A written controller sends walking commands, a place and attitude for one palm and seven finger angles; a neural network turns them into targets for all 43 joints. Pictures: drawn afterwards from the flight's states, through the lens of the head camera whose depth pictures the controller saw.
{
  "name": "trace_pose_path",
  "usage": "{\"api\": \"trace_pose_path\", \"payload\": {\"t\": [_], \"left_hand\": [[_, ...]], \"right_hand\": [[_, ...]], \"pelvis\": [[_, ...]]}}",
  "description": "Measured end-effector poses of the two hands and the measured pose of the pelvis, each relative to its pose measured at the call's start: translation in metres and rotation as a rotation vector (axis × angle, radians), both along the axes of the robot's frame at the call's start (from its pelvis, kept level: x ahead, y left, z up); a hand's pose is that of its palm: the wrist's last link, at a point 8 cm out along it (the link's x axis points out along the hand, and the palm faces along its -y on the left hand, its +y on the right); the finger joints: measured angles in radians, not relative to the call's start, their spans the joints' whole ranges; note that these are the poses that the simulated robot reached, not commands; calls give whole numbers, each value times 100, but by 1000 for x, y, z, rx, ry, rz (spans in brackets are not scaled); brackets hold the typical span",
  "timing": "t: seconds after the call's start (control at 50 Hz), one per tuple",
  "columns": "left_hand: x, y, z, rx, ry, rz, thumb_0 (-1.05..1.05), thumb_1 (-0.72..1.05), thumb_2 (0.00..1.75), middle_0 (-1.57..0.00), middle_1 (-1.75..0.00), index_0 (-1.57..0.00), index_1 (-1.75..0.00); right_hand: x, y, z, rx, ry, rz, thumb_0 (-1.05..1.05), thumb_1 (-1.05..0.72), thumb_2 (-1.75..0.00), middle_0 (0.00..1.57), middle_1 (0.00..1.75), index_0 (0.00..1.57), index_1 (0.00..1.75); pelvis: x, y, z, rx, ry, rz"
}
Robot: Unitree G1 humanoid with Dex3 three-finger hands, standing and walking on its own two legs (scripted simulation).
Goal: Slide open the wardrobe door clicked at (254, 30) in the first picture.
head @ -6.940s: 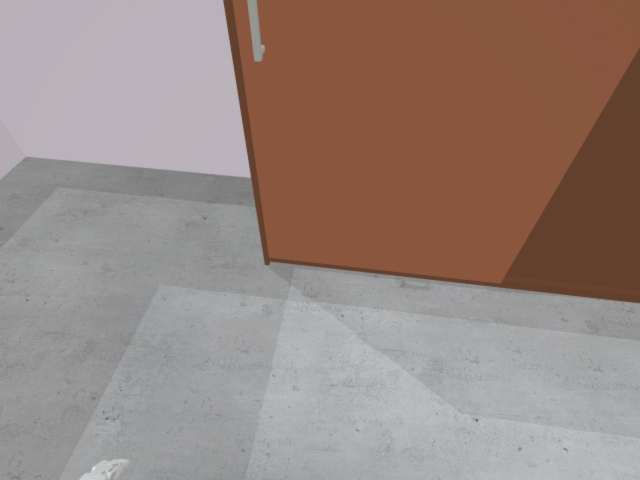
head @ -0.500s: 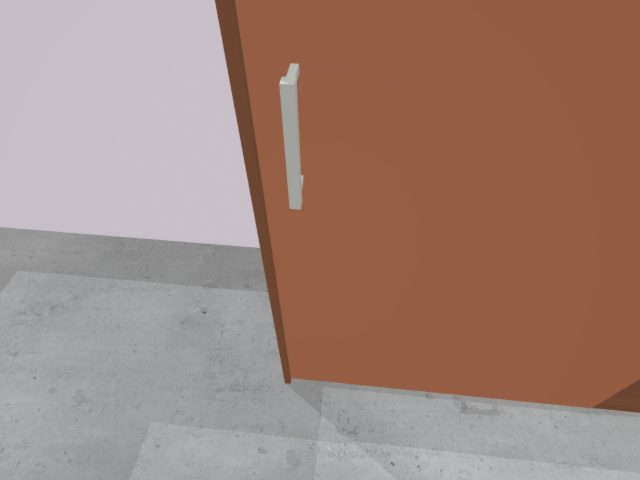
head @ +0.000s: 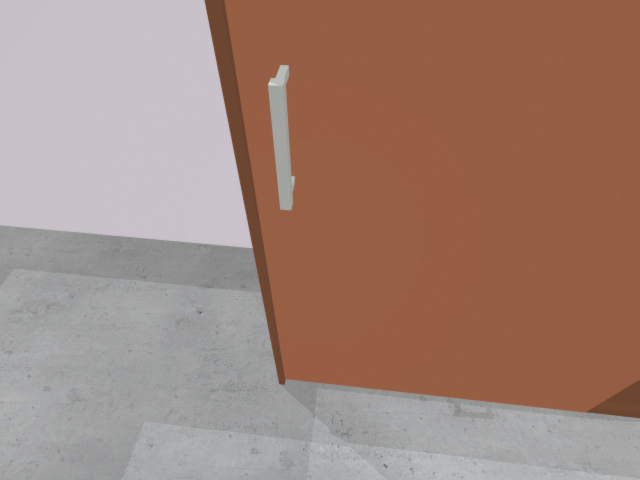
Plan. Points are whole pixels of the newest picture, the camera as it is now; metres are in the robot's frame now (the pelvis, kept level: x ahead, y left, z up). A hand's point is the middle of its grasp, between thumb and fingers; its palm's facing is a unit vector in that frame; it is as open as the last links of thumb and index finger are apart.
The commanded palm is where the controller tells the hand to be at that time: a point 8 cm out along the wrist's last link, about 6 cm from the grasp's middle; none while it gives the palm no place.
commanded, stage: look again from close up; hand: left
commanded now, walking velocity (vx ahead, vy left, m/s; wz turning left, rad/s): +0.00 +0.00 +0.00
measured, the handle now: (284, 144) +0.48 +0.08 +0.17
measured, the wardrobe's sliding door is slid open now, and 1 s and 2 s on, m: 0.00 0.00 0.00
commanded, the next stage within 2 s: raise the hand with hooked fingers in 0.80 s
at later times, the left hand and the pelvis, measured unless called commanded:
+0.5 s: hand out of the picture -0.01 +0.15 -0.17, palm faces +0.02 -0.98 -0.19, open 7.3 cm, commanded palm none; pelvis +0.00 -0.01 +0.00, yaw +0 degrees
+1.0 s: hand out of the picture +0.08 +0.18 -0.12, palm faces +0.20 -0.95 -0.23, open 7.3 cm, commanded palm +0.10 +0.21 -0.06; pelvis +0.00 -0.01 +0.00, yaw +1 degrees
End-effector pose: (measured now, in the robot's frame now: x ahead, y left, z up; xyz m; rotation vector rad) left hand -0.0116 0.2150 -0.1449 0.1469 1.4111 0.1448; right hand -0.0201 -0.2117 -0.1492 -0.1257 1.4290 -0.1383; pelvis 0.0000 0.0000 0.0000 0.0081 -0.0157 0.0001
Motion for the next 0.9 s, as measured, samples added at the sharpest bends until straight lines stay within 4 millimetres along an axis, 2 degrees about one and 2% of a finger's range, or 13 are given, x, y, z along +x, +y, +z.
{"api": "trace_pose_path", "payload": {"t": [0.28,0.9], "left_hand": [[-5,-11,0,-5,6,5,1,92,90,-20,-30,-20,-30],[6,-15,0,6,-16,-2,0,91,90,-20,-30,-20,-30]], "right_hand": [[1,-6,0,4,-1,1,0,-91,-90,19,30,20,30],[1,-22,3,-11,7,-3,0,-91,-90,19,30,20,30]], "pelvis": [[0,-8,0,1,1,0],[1,-20,1,-1,7,-2]]}}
